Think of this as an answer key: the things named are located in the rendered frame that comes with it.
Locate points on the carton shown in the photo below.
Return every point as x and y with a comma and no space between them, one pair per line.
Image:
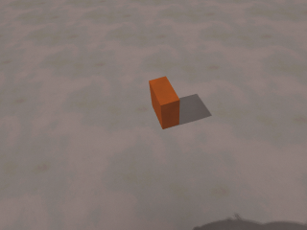
165,102

